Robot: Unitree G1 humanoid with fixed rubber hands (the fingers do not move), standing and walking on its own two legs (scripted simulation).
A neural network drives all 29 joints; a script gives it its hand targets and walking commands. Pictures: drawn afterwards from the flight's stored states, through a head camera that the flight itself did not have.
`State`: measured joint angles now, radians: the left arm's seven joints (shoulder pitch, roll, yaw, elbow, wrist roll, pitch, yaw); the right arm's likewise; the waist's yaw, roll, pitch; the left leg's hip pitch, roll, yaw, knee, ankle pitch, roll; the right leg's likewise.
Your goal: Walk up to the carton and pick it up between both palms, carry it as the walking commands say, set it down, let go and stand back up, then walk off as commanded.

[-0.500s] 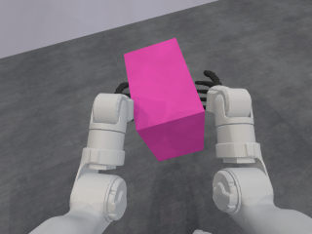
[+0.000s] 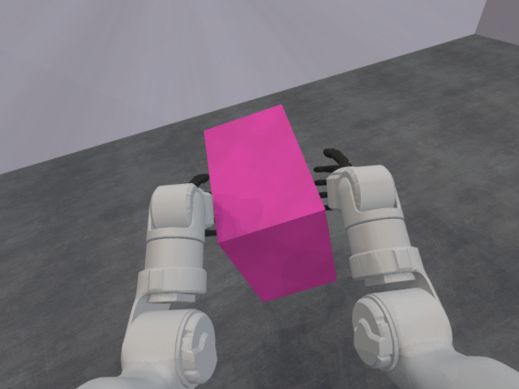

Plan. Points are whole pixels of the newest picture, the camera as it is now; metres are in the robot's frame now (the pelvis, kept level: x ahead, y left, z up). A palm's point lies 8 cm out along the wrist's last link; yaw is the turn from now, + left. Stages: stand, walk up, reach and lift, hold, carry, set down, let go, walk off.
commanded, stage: carry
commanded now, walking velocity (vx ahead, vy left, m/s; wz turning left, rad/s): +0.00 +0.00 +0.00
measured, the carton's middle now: (271, 207) +0.42 -0.03 +0.07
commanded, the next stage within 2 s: none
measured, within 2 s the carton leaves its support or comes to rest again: neither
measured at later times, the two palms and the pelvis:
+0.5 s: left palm (157, 256) +0.32 +0.15 +0.10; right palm (303, 228) +0.33 -0.08 +0.10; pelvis -0.02 +0.03 -0.01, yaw +2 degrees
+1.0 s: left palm (177, 284) +0.27 +0.12 +0.09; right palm (332, 248) +0.29 -0.11 +0.11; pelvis -0.06 +0.00 -0.01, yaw +1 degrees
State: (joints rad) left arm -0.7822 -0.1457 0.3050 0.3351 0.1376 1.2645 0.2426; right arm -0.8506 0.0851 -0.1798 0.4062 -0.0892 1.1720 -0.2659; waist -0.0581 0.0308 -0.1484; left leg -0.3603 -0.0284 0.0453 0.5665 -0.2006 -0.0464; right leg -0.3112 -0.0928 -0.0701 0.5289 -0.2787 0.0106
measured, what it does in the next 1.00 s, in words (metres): steps on the spot: left foot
